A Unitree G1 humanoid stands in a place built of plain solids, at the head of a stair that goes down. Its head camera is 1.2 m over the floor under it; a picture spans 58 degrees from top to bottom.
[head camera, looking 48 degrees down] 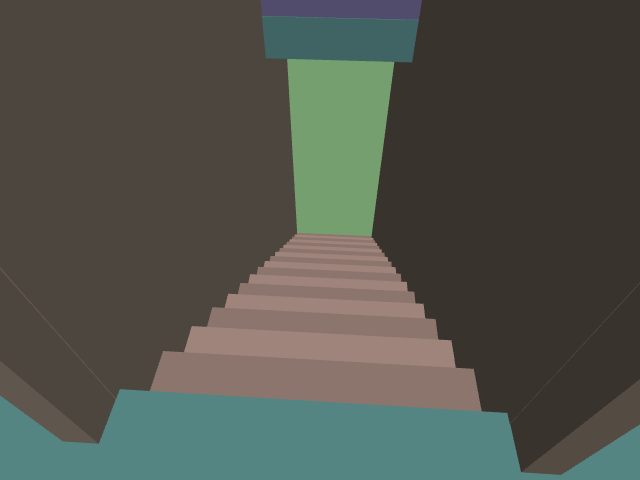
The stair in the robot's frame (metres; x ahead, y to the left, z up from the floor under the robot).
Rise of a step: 0.20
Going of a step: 0.22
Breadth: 1.09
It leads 4 degrees to the right of straight ahead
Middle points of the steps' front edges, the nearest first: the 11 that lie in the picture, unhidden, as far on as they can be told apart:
0.48 0.03 0.00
0.70 0.01 -0.20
0.92 0.00 -0.40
1.14 -0.01 -0.60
1.37 -0.03 -0.80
1.59 -0.04 -1.00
1.81 -0.05 -1.20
2.03 -0.07 -1.40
2.25 -0.08 -1.60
2.48 -0.10 -1.80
2.70 -0.11 -2.00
